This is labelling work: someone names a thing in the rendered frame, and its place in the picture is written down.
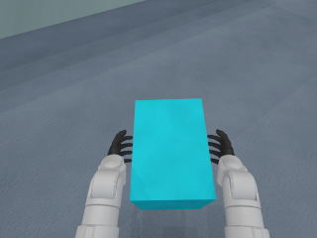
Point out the robot right forearm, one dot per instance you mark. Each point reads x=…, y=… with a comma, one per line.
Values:
x=241, y=200

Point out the robot right hand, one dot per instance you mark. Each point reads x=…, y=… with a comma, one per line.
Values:
x=225, y=146

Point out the carton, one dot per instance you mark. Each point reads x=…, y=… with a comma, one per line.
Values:
x=171, y=165

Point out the robot left hand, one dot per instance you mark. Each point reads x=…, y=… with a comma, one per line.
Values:
x=116, y=146

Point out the robot left forearm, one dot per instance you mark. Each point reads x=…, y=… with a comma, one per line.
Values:
x=103, y=202

